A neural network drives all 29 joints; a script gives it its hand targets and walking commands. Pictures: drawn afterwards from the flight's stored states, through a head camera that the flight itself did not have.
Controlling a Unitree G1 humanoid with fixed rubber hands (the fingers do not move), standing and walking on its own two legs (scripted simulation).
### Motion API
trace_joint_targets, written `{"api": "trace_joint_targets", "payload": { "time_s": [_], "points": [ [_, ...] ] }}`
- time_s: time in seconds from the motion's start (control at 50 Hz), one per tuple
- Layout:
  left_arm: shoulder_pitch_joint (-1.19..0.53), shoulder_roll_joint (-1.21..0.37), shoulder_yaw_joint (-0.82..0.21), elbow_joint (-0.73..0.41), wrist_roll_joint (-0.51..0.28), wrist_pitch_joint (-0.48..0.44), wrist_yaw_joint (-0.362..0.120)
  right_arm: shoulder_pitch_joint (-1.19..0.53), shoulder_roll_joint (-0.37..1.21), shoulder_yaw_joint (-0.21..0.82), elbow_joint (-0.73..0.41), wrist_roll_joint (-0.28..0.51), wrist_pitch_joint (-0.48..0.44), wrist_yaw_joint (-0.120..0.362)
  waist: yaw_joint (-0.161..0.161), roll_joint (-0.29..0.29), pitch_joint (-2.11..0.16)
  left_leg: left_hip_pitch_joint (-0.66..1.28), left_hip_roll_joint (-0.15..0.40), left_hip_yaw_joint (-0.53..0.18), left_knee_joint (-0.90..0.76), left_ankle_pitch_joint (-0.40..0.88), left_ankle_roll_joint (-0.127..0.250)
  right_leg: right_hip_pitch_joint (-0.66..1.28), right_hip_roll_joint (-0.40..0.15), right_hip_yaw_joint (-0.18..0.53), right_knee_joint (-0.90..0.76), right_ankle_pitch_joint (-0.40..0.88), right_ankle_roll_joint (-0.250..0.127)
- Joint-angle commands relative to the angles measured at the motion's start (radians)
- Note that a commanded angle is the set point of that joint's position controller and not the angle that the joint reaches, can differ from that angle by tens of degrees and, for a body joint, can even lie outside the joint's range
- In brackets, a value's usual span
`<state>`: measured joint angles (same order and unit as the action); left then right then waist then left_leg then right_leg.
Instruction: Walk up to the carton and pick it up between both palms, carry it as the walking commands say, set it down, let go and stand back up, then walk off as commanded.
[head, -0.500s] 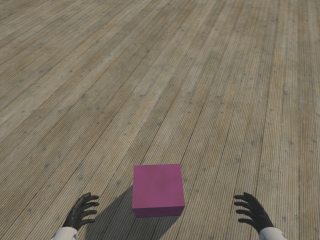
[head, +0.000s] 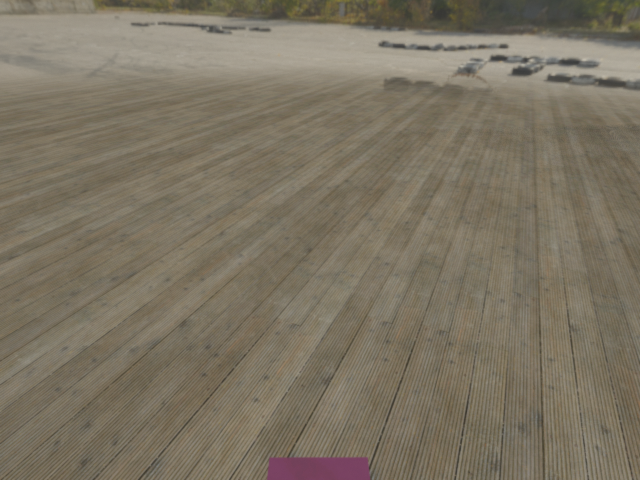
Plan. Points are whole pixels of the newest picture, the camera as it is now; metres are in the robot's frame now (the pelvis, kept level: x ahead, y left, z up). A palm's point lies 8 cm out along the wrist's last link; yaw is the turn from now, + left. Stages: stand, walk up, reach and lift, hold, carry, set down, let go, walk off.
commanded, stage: stand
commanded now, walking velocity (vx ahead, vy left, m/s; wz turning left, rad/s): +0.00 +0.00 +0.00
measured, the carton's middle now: out of the picture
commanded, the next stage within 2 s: walk off in 1.48 s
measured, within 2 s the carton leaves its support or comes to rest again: neither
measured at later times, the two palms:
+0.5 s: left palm out of the picture -0.05 +0.28 -0.11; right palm out of the picture -0.07 -0.28 -0.11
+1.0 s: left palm out of the picture -0.15 +0.29 -0.12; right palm out of the picture -0.15 -0.28 -0.11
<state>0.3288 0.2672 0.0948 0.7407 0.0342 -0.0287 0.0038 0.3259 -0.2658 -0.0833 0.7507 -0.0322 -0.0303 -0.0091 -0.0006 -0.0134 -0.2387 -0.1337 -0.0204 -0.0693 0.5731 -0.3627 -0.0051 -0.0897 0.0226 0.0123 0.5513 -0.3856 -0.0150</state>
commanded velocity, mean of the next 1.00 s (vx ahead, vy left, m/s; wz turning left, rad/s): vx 0.00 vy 0.00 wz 0.00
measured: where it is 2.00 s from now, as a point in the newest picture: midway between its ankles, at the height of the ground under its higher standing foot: outside the picture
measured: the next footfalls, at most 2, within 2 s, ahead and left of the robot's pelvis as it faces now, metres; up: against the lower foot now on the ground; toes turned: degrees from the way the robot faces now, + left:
left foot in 1.10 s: -0.13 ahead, +0.10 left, +0.00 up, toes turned +1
right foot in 1.38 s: -0.26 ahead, -0.14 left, +0.00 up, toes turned +2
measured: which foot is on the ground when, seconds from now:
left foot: down 0.00-0.94, up 0.96-1.00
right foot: down 0.00-1.00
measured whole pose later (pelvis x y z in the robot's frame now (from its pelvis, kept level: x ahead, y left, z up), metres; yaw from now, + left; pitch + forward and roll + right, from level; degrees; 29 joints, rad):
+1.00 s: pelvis -0.19 +0.01 +0.00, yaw +0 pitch -6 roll -1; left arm 0.38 0.29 0.08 0.80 0.03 0.01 0.00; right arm 0.39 -0.29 -0.09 0.85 -0.05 0.00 0.00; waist 0.02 0.00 -0.02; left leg -0.43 -0.01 -0.05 0.74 -0.40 0.03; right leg -0.36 0.03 0.00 0.56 -0.31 -0.02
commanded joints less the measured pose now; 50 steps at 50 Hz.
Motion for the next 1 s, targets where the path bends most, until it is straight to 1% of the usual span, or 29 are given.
{"api": "trace_joint_targets", "payload": {
  "time_s": [0.0,0.04,0.14,0.24,0.3,0.32,0.34,0.36,0.4,0.5,0.58,0.6,0.64,0.66,0.7,0.72,0.74,0.76,0.78,0.8,0.82,0.84,0.86,0.88,0.9,0.92,0.94,0.96,0.98],
  "points": [
    [-0.082,0.161,0.037,-0.072,-0.002,-0.046,0.006,-0.096,-0.161,-0.038,-0.065,0.006,-0.037,-0.008,0.000,0.020,0.395,-0.171,0.076,-0.075,-0.152,0.301,0.041,-0.191,-0.081,0.085,-0.155,0.256,-0.008],
    [-0.078,0.158,0.033,-0.058,-0.004,-0.047,0.004,-0.094,-0.165,-0.039,-0.054,0.006,-0.042,-0.009,0.004,0.007,0.400,-0.164,0.078,-0.079,-0.162,0.246,0.043,-0.203,-0.080,0.091,-0.173,0.206,-0.010],
    [-0.071,0.174,0.029,-0.026,-0.011,-0.051,0.003,-0.061,-0.163,-0.036,-0.006,0.018,-0.042,-0.004,-0.012,-0.006,0.401,-0.161,0.073,-0.080,-0.180,0.120,0.041,-0.226,-0.090,0.116,-0.219,0.086,-0.013],
    [-0.049,0.171,0.021,0.000,-0.011,-0.049,0.003,-0.016,-0.157,-0.028,0.037,0.013,-0.042,-0.002,-0.019,-0.010,0.354,-0.148,0.066,-0.077,-0.171,0.058,0.037,-0.240,-0.100,0.149,-0.242,-0.055,-0.018],
    [-0.030,0.173,0.019,0.008,-0.012,-0.040,-0.002,-0.013,-0.169,-0.025,0.052,0.011,-0.038,0.000,-0.010,-0.002,0.346,-0.172,0.068,-0.094,-0.181,-0.018,0.033,-0.248,-0.091,0.149,-0.230,-0.112,-0.017],
    [-0.015,0.168,0.019,0.018,-0.013,-0.037,-0.002,-0.008,-0.171,-0.025,0.052,0.009,-0.037,-0.002,-0.004,0.019,0.342,-0.187,0.072,-0.102,-0.192,-0.059,0.034,-0.238,-0.090,0.148,-0.227,-0.113,-0.016],
    [-0.024,0.179,0.021,0.015,-0.012,-0.035,-0.002,-0.011,-0.168,-0.023,0.051,0.010,-0.037,-0.001,-0.011,0.013,0.357,-0.198,0.072,-0.106,-0.193,-0.063,0.032,-0.250,-0.088,0.148,-0.220,-0.123,-0.015],
    [-0.006,0.179,0.022,0.020,-0.011,-0.035,-0.005,-0.002,-0.178,-0.022,0.058,0.009,-0.034,0.001,-0.001,0.009,0.341,-0.217,0.073,-0.110,-0.197,-0.091,0.032,-0.228,-0.087,0.144,-0.217,-0.128,-0.016],
    [0.001,0.180,0.022,0.022,-0.011,-0.028,-0.003,-0.005,-0.183,-0.025,0.061,0.009,-0.024,-0.001,-0.004,0.007,0.361,-0.225,0.076,-0.116,-0.206,-0.135,0.029,-0.269,-0.083,0.151,-0.222,-0.181,-0.016],
    [0.038,0.187,0.028,0.034,-0.011,-0.015,-0.008,0.015,-0.205,-0.027,0.070,-0.001,-0.016,0.001,-0.002,0.052,0.409,-0.304,0.080,-0.134,-0.236,-0.271,0.038,-0.297,-0.076,0.154,-0.211,-0.239,-0.018],
    [0.043,0.196,0.035,0.031,-0.012,-0.014,-0.006,0.060,-0.176,-0.023,0.079,0.002,-0.014,0.002,-0.002,0.021,0.427,-0.292,0.082,-0.136,-0.214,-0.207,0.041,-0.333,-0.084,0.171,-0.214,-0.239,-0.029],
    [0.032,0.187,0.031,0.033,-0.011,-0.015,-0.004,0.058,-0.174,-0.021,0.080,0.002,-0.015,0.002,-0.006,0.018,0.402,-0.269,0.075,-0.122,-0.196,-0.134,0.038,-0.318,-0.083,0.163,-0.197,-0.189,-0.028],
    [0.056,0.172,0.025,0.040,-0.013,-0.018,-0.005,0.039,-0.167,-0.017,0.071,0.003,-0.019,0.000,0.008,0.047,0.336,-0.252,0.079,-0.125,-0.188,-0.079,0.039,-0.255,-0.081,0.144,-0.164,-0.078,-0.029],
    [0.060,0.166,0.024,0.041,-0.017,-0.018,-0.006,0.038,-0.171,-0.015,0.071,0.003,-0.018,-0.002,0.005,0.038,0.310,-0.250,0.080,-0.120,-0.196,-0.080,0.039,-0.237,-0.081,0.141,-0.149,-0.063,-0.028],
    [0.056,0.177,0.028,0.038,-0.017,-0.013,-0.007,0.034,-0.195,-0.022,0.068,0.006,-0.015,-0.004,0.000,0.045,0.304,-0.257,0.079,-0.130,-0.210,-0.173,0.043,-0.253,-0.070,0.137,-0.161,-0.146,-0.032],
    [0.072,0.192,0.035,0.035,-0.014,-0.008,-0.006,0.031,-0.208,-0.028,0.060,0.005,-0.007,0.001,0.008,0.043,0.321,-0.288,0.074,-0.135,-0.217,-0.281,0.044,-0.279,-0.069,0.147,-0.184,-0.258,-0.034],
    [0.071,0.214,0.042,0.029,-0.010,-0.001,-0.010,0.050,-0.209,-0.036,0.056,0.008,0.002,0.005,0.000,0.027,0.365,-0.320,0.073,-0.121,-0.215,-0.380,0.047,-0.336,-0.074,0.154,-0.210,-0.395,-0.040],
    [0.088,0.217,0.049,0.033,-0.002,0.008,-0.010,0.082,-0.217,-0.040,0.064,0.003,0.010,0.006,-0.009,0.031,0.384,-0.333,0.071,-0.118,-0.219,-0.468,0.047,-0.378,-0.068,0.156,-0.216,-0.480,-0.041],
    [0.086,0.219,0.051,0.021,-0.005,0.014,-0.011,0.081,-0.225,-0.046,0.062,0.005,0.017,0.008,-0.003,0.026,0.431,-0.366,0.075,-0.127,-0.227,-0.512,0.047,-0.415,-0.068,0.154,-0.213,-0.510,-0.040],
    [0.071,0.211,0.050,0.019,-0.002,0.018,-0.014,0.081,-0.225,-0.049,0.061,0.000,0.017,0.008,-0.006,0.046,0.446,-0.378,0.082,-0.132,-0.235,-0.498,0.050,-0.419,-0.070,0.152,-0.191,-0.477,-0.042],
    [0.069,0.201,0.044,0.014,-0.003,0.018,-0.013,0.056,-0.203,-0.045,0.052,-0.007,0.018,0.009,0.017,0.005,0.459,-0.378,0.074,-0.113,-0.203,-0.409,0.051,-0.425,-0.082,0.152,-0.185,-0.426,-0.045],
    [0.064,0.177,0.032,0.010,0.001,0.019,-0.012,0.057,-0.173,-0.037,0.048,-0.017,0.017,0.012,0.018,0.008,0.425,-0.350,0.053,-0.069,-0.147,-0.278,0.048,-0.408,-0.086,0.144,-0.161,-0.348,-0.049],
    [0.093,0.166,0.028,0.014,0.000,0.020,-0.008,0.059,-0.142,-0.029,0.050,-0.022,0.017,0.011,0.028,-0.012,0.397,-0.280,0.025,-0.013,-0.032,-0.156,0.048,-0.424,-0.110,0.162,-0.192,-0.320,-0.056],
    [0.102,0.171,0.025,0.014,-0.008,0.024,-0.003,0.091,-0.096,-0.023,0.056,-0.027,0.021,0.012,0.021,-0.053,0.298,-0.169,-0.008,0.062,0.107,-0.044,0.045,-0.416,-0.137,0.173,-0.225,-0.319,-0.063],
    [0.115,0.183,0.028,0.019,-0.013,0.029,0.003,0.133,-0.083,-0.024,0.057,-0.018,0.026,0.009,0.010,-0.111,0.213,-0.082,-0.038,0.096,0.310,0.007,0.042,-0.439,-0.188,0.230,-0.290,-0.341,-0.086],
    [0.034,0.186,0.025,0.003,-0.009,0.035,0.011,0.205,-0.057,-0.017,0.070,-0.014,0.030,0.007,-0.036,-0.154,0.199,-0.006,-0.030,0.095,0.422,-0.005,0.044,-0.520,-0.214,0.204,-0.303,-0.304,-0.099],
    [-0.037,0.193,0.031,-0.018,-0.010,0.039,0.016,0.279,-0.061,-0.018,0.084,-0.008,0.038,0.009,-0.073,-0.189,0.134,0.080,-0.039,0.112,0.477,-0.020,0.052,-0.593,-0.216,0.188,-0.318,-0.352,-0.089],
    [-0.122,0.210,0.044,-0.043,-0.001,0.046,0.023,0.379,-0.069,-0.028,0.101,0.006,0.049,0.015,-0.127,-0.244,0.099,0.179,-0.031,0.099,0.553,-0.106,0.070,-0.707,-0.210,0.154,-0.338,-0.429,-0.084],
    [-0.235,0.241,0.054,-0.088,0.016,0.052,0.029,0.444,-0.120,-0.050,0.087,0.004,0.059,0.016,-0.196,-0.288,0.189,0.255,-0.001,0.071,0.541,-0.148,0.098,-0.897,-0.197,0.114,-0.346,-0.524,-0.062]
  ]
}}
